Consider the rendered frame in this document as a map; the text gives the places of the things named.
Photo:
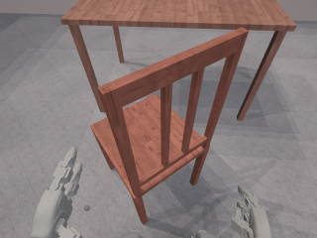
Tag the right robot hand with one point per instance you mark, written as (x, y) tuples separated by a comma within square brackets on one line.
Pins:
[(255, 223)]

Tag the chair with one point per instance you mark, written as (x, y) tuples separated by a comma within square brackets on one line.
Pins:
[(148, 141)]

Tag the table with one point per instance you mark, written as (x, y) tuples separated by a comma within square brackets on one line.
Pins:
[(252, 15)]

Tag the left robot hand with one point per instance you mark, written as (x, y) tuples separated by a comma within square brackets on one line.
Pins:
[(56, 201)]

